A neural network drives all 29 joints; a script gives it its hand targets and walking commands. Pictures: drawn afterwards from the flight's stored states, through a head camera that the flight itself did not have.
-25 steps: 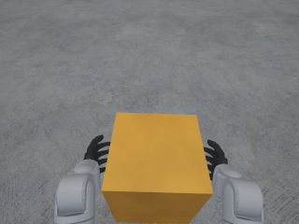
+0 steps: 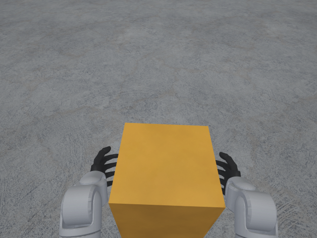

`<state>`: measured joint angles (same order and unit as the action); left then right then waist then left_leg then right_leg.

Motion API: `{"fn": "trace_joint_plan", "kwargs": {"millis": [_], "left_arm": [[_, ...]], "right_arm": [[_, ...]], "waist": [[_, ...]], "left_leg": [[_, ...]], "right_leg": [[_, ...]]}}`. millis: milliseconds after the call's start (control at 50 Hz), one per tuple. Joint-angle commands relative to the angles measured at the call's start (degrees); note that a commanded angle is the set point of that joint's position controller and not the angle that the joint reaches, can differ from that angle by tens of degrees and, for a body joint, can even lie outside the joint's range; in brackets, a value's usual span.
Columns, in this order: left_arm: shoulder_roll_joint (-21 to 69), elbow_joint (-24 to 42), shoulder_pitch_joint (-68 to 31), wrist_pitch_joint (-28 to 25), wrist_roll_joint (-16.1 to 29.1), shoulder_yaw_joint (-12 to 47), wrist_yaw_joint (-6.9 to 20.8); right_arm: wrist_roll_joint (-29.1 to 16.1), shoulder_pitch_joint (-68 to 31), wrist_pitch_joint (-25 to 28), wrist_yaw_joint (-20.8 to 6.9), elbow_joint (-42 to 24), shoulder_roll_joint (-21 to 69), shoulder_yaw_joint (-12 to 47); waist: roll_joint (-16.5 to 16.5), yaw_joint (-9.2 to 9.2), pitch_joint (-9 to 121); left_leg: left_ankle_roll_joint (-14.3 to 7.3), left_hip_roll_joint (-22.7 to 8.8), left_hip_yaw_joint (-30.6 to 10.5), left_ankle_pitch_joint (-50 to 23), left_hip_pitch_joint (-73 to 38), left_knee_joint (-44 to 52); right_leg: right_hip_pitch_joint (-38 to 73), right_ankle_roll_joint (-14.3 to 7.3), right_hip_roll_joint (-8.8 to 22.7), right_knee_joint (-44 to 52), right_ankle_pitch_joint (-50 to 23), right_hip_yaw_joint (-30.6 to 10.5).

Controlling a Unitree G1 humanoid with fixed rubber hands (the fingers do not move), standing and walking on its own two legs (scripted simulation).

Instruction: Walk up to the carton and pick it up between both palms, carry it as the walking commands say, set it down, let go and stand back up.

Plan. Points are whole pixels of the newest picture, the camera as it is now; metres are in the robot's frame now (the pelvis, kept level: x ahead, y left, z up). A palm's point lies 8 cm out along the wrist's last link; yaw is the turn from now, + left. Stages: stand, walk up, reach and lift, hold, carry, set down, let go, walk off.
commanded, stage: carry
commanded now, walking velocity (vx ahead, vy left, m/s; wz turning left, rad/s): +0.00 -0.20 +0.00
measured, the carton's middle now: (163, 184) +0.28 -0.02 +0.00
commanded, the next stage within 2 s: none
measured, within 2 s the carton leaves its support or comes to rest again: neither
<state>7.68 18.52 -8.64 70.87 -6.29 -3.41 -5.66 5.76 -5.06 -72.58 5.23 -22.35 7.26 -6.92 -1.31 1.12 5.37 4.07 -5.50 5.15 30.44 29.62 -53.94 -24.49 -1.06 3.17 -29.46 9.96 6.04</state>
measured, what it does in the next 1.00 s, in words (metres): steps to the right: left foot, then right foot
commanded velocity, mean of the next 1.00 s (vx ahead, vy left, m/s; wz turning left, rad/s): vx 0.00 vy -0.20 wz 0.00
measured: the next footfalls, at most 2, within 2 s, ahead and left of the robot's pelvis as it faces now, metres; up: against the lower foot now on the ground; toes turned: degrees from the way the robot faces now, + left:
left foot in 0.12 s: +0.02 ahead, +0.08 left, +0.00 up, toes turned +9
right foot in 0.40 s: +0.04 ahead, -0.27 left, +0.00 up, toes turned -7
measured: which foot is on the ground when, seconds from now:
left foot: up 0.00-0.10, down 0.12-0.42, up 0.44-0.66, down 0.68-0.98, up 1.00-1.00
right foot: down 0.00-0.12, up 0.14-0.38, down 0.40-0.68, up 0.70-0.96, down 0.98-1.00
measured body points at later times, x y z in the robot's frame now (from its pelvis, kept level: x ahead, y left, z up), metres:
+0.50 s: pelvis -0.05 -0.14 +0.00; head -0.04 -0.15 +0.45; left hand +0.23 +0.00 +0.07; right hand +0.22 -0.30 +0.06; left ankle -0.05 +0.03 -0.70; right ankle +0.00 -0.26 -0.73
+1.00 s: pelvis -0.10 -0.28 -0.01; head -0.09 -0.28 +0.44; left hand +0.18 -0.12 +0.08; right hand +0.18 -0.43 +0.07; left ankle -0.08 -0.08 -0.73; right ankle -0.05 -0.42 -0.74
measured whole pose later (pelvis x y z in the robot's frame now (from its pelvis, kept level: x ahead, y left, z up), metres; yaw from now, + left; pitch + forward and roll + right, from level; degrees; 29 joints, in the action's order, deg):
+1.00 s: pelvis -0.10 -0.28 -0.01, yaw -1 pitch +5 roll -2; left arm 7.7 22.8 -8.7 70.7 -5.9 -5.3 -6.0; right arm 6.3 -8.4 -71.5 4.7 -22.1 7.5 -5.7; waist -2.1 -2.0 4.9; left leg 6.5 -12.9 3.7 16.9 24.0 -35.8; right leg -23.2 2.0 2.9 -29.2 8.1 5.2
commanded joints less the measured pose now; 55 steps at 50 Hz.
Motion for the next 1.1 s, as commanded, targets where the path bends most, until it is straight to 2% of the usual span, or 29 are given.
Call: {"fn": "trace_joint_plan", "kwargs": {"millis": [0,60,80,100,120,140,160,220,300,340,380,400,420,440,500,620,640,680,700,740,780,880,920,940,960,980,1000,1040,1080], "left_arm": [[54.1,8.8,-25.0,-2.1,21.5,35.3,14.0],[51.3,7.3,-21.8,-1.3,20.0,34.8,13.0],[50.9,7.0,-21.7,-0.9,19.5,35.2,12.8],[50.4,7.7,-22.4,-0.5,19.5,35.7,12.7],[50.4,7.3,-22.7,0.0,20.0,35.6,12.8],[51.5,7.2,-25.1,-0.1,21.0,37.2,13.4],[52.6,8.8,-27.6,-0.5,22.7,38.9,13.8],[54.3,11.7,-31.6,-0.7,25.8,41.7,14.6],[52.8,11.2,-28.9,-0.3,27.0,41.6,14.9],[52.2,9.8,-27.5,0.0,27.1,41.0,15.1],[51.2,8.7,-26.0,0.0,26.9,39.9,15.5],[49.9,7.8,-25.5,0.1,26.2,39.1,15.6],[51.6,5.6,-22.9,-0.3,25.0,37.7,15.7],[53.2,4.3,-22.5,-0.7,23.5,36.0,15.8],[54.6,7.4,-26.6,-1.8,23.2,35.5,15.2],[52.0,7.6,-22.5,-1.4,20.4,35.1,13.1],[51.3,7.0,-21.7,-1.0,19.7,35.1,12.8],[50.9,7.6,-22.6,-0.1,19.9,35.5,12.9],[52.0,7.1,-25.0,-0.1,20.8,36.6,13.3],[54.0,9.5,-29.7,-0.6,23.9,39.9,14.3],[54.8,10.8,-31.2,-0.7,25.6,41.3,14.6],[53.0,9.9,-28.2,-0.1,27.2,41.1,15.1],[52.1,9.1,-26.8,0.0,27.3,40.5,15.3],[51.6,8.8,-26.5,0.0,27.1,40.1,15.5],[50.4,8.1,-25.8,0.1,26.5,39.2,15.5],[51.5,6.3,-23.6,-0.4,25.2,38.0,15.6],[53.5,4.4,-22.5,-0.7,23.5,36.1,15.7],[54.6,6.6,-25.3,-1.4,23.5,35.6,15.6],[55.2,8.7,-27.2,-2.2,23.1,35.8,14.9]], "right_arm": [[-28.2,-38.6,2.2,-15.7,-11.9,49.8,46.0],[-27.7,-34.7,1.1,-15.9,-9.0,47.7,44.5],[-27.4,-33.3,0.8,-16.1,-7.8,47.3,43.7],[-27.2,-32.3,0.6,-16.4,-7.9,46.6,43.1],[-26.5,-31.0,0.8,-16.5,-5.9,47.2,42.0],[-26.0,-29.6,1.3,-16.5,-3.4,49.0,41.4],[-25.9,-30.9,1.8,-16.6,-5.6,49.5,41.9],[-25.2,-33.6,2.3,-16.1,-7.9,50.3,41.6],[-22.5,-28.6,2.1,-15.2,-6.5,48.1,39.5],[-21.0,-27.3,2.0,-14.8,-5.6,47.3,38.8],[-19.7,-26.1,2.0,-14.5,-5.3,46.0,38.1],[-19.2,-26.3,1.9,-14.3,-5.4,45.7,38.1],[-19.4,-26.0,1.6,-14.5,-4.9,47.0,39.1],[-21.0,-29.4,1.6,-14.8,-6.4,48.8,41.5],[-25.8,-36.9,2.4,-15.5,-9.6,51.0,45.1],[-27.7,-34.5,1.3,-16.0,-8.5,48.3,44.6],[-27.4,-33.4,0.9,-16.1,-7.9,47.5,43.9],[-26.9,-32.0,0.8,-16.5,-6.6,47.6,42.5],[-26.2,-30.1,1.3,-16.6,-3.7,49.1,41.6],[-25.6,-32.9,2.1,-16.5,-6.7,49.9,41.9],[-25.1,-33.5,2.2,-16.0,-7.5,50.4,41.6],[-21.9,-28.2,2.1,-15.0,-6.0,47.5,39.1],[-20.4,-26.5,1.9,-14.7,-5.2,46.7,38.4],[-19.8,-26.2,1.9,-14.6,-5.0,46.2,38.1],[-19.4,-26.0,1.8,-14.4,-4.9,45.7,38.0],[-19.6,-25.9,1.6,-14.6,-4.6,47.1,38.9],[-21.1,-29.4,1.5,-14.9,-6.1,49.0,41.3],[-24.4,-34.8,2.2,-15.4,-8.2,50.8,44.1],[-27.0,-38.3,2.7,-15.7,-10.8,51.6,45.6]], "waist": [[10.7,-2.19,18.4],[8.2,-1.19,18.1],[5.1,-0.80,17.7],[-5.7,-0.70,17.7],[-13.9,-0.91,14.3],[-9.5,-0.38,12.0],[-5.3,-0.31,12.2],[-10.4,-1.10,12.5],[-13.2,-0.11,16.2],[-12.5,-0.34,17.8],[-4.3,-0.46,18.8],[8.6,-1.09,19.3],[19.6,-1.64,19.5],[19.6,-1.48,18.0],[12.7,-1.48,18.1],[8.1,-1.12,18.0],[5.7,-0.77,17.8],[-14.3,-1.07,14.8],[-9.9,-0.35,12.1],[-5.4,-0.55,11.3],[-9.9,-1.02,12.2],[-13.9,-0.06,16.6],[-10.1,-0.22,17.8],[-5.2,-0.34,18.5],[7.1,-0.99,19.1],[18.9,-1.57,19.4],[20.6,-1.46,18.5],[13.7,-1.23,17.7],[11.9,-1.52,18.0]], "left_leg": [[-1.5,1.8,2.0,-2.9,-3.9,5.6],[-3.5,1.7,2.2,-13.0,-16.4,26.9],[-4.3,-2.7,-3.9,-14.0,-23.1,32.4],[-7.4,-16.7,-20.4,-17.5,-29.2,35.6],[-14.0,-26.4,-27.6,-30.0,-24.8,37.2],[-15.8,-25.4,-26.0,-34.7,-20.8,35.3],[-13.7,-21.9,-21.0,-32.5,-20.5,35.0],[-9.3,-14.7,-8.5,-35.2,-22.5,33.2],[-7.9,-13.7,-3.7,-49.0,-25.0,27.9],[-5.4,-11.6,-1.5,-46.4,-24.3,24.4],[-0.8,-8.0,0.7,-33.1,-15.8,18.6],[2.2,-4.4,2.4,-12.8,-3.6,9.8],[1.4,1.6,2.8,7.3,2.4,3.3],[0.4,1.0,-0.1,8.2,1.1,-2.9],[-0.6,-0.3,-1.1,1.7,2.7,-3.9],[-3.7,1.8,2.5,-12.1,-15.3,25.3],[-4.4,-1.6,-2.3,-13.9,-21.7,31.4],[-13.2,-26.3,-28.0,-27.0,-26.7,37.6],[-16.1,-26.1,-26.1,-34.9,-21.5,35.3],[-11.9,-19.6,-16.0,-29.5,-19.6,35.4],[-9.2,-14.9,-8.4,-33.9,-21.6,33.4],[-7.0,-13.5,-2.9,-47.6,-24.5,26.8],[-3.3,-9.9,-0.1,-41.6,-21.9,22.7],[-0.8,-8.2,0.9,-33.8,-16.2,19.2],[2.1,-4.8,2.3,-14.9,-4.2,10.7],[1.7,1.5,3.2,6.0,2.9,4.9],[0.4,1.1,0.3,8.8,1.7,-2.0],[-0.7,0.0,-1.2,3.1,3.2,-5.9],[-1.1,0.2,0.1,-0.3,0.4,-0.8]], "right_leg": [[13.7,-7.1,10.1,9.0,-5.8,-7.9],[8.9,-4.9,8.0,6.1,-4.4,-5.9],[3.1,-2.6,6.4,2.0,-2.6,-5.4],[-7.2,0.9,3.4,-7.0,4.7,-4.0],[-12.7,2.7,0.0,-17.0,16.6,-4.1],[-12.3,2.3,1.8,-25.4,16.3,-9.8],[-13.0,2.6,0.9,-27.4,13.5,-9.5],[-11.6,5.1,0.5,-20.8,10.3,-5.2],[-4.2,5.4,-2.0,-8.8,12.7,0.2],[2.4,4.4,-2.9,2.5,6.8,2.9],[14.5,2.7,1.4,9.5,-4.6,-1.1],[22.2,-0.3,12.0,8.9,-21.1,-12.5],[20.5,-5.1,15.8,7.9,-30.6,-16.7],[15.8,-7.3,14.9,8.3,-29.3,-15.5],[16.8,-7.1,11.1,6.5,-16.5,-8.6],[9.7,-5.4,8.5,7.0,-3.8,-6.1],[4.5,-3.2,6.8,3.6,-2.3,-5.6],[-13.2,2.7,-0.1,-14.7,15.3,-3.0],[-12.3,2.2,2.2,-24.2,16.2,-9.7],[-12.9,3.1,1.2,-26.6,11.4,-8.4],[-11.2,5.0,0.6,-21.1,9.9,-5.7],[-1.4,4.9,-2.2,-4.0,10.9,1.3],[6.8,3.7,-2.6,7.4,2.6,2.9],[13.8,2.9,0.9,9.2,-3.5,-0.5],[21.8,0.0,11.1,8.6,-20.2,-11.6],[21.5,-5.1,15.8,7.4,-32.3,-16.5],[17.0,-7.8,15.3,7.9,-31.8,-15.9],[16.9,-7.1,12.0,6.7,-20.4,-10.2],[14.7,-7.0,10.1,7.3,-10.1,-7.1]]}}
